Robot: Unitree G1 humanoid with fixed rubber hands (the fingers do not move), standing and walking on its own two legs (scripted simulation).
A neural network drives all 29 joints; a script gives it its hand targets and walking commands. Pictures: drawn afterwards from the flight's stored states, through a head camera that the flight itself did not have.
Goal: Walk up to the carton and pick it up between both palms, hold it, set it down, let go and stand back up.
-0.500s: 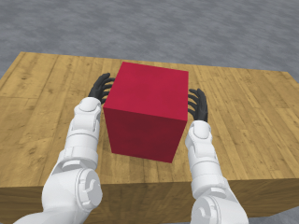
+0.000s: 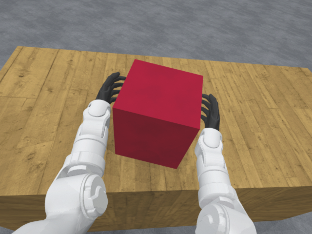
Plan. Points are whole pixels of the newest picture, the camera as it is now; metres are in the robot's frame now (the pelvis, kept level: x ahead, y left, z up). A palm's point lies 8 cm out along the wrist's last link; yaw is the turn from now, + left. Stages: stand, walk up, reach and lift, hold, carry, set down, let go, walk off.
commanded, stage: set down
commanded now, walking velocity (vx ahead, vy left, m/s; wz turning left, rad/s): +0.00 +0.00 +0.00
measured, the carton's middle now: (156, 117) +0.44 -0.01 +0.04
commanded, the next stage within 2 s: none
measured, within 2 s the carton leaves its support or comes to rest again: rests again in 0.72 s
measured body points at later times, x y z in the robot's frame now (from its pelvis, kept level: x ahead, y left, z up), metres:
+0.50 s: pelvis +0.00 +0.00 +0.00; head +0.03 +0.04 +0.45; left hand +0.44 +0.14 +0.11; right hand +0.39 -0.14 +0.10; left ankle -0.02 +0.11 -0.75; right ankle -0.02 -0.12 -0.75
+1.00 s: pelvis +0.00 +0.00 +0.00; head +0.05 +0.04 +0.45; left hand +0.44 +0.15 +0.08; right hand +0.39 -0.14 +0.08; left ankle -0.02 +0.11 -0.75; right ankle -0.02 -0.12 -0.75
